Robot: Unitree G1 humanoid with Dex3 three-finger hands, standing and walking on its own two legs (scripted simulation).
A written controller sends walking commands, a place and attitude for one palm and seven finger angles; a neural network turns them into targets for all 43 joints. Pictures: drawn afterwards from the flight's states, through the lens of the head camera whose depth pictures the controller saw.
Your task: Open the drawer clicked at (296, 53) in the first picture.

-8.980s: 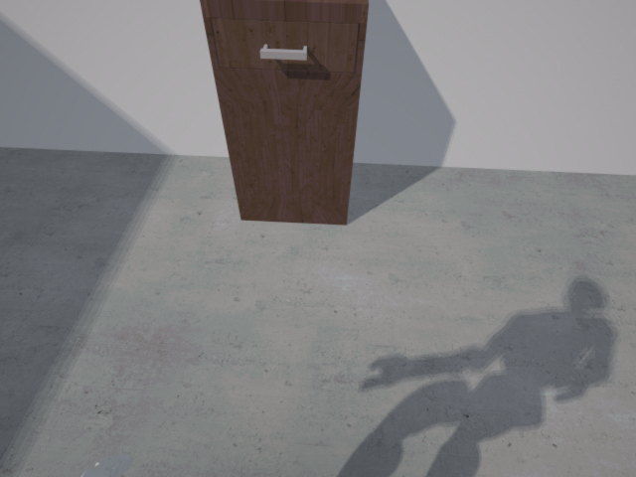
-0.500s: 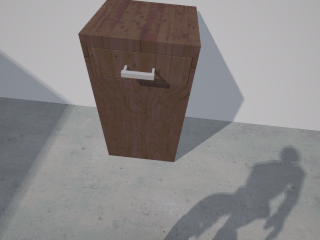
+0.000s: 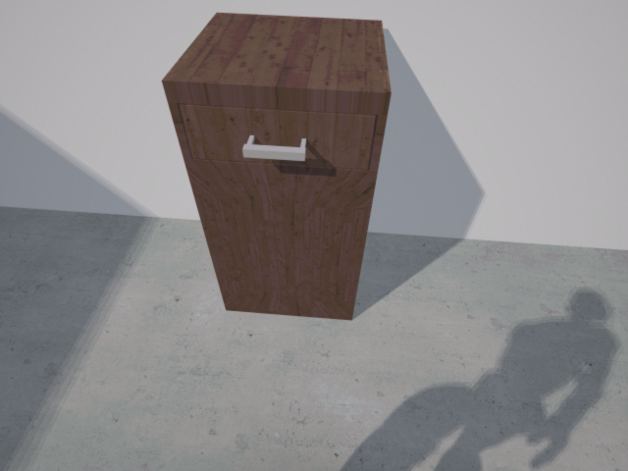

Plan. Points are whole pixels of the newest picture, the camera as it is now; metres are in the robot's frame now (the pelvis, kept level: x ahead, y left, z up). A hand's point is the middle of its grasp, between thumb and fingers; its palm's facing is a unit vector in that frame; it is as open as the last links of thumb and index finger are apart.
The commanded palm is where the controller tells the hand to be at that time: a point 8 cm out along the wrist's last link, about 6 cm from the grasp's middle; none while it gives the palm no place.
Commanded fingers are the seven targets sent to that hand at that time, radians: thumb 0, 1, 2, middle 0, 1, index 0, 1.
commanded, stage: come to a stop and stand still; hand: left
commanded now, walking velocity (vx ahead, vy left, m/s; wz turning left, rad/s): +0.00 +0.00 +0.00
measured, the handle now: (275, 146) +0.77 +0.13 -0.01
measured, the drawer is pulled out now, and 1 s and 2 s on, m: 0.00 0.00 0.00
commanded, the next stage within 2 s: look again from close up in 0.06 s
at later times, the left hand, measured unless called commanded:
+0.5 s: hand out of the picture -0.01 +0.12 -0.18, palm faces +0.04 -0.99 -0.13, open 7.4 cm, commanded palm none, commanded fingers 0.00 0.90 0.90 -0.20 -0.30 -0.20 -0.30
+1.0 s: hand out of the picture +0.01 +0.14 -0.19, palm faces +0.07 -0.99 -0.13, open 7.4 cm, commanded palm none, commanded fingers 0.00 0.90 0.90 -0.20 -0.30 -0.20 -0.30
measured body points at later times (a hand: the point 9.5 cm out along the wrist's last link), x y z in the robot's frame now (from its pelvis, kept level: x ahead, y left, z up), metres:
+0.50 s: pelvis +0.02 -0.02 +0.00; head +0.02 -0.02 +0.45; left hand -0.01 +0.17 -0.17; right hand -0.01 -0.22 -0.16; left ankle +0.06 +0.08 -0.74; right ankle +0.00 -0.13 -0.74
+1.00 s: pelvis +0.06 -0.02 -0.01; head +0.05 -0.01 +0.44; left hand +0.00 +0.19 -0.17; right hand +0.03 -0.23 -0.17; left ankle +0.06 +0.08 -0.74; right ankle +0.00 -0.13 -0.74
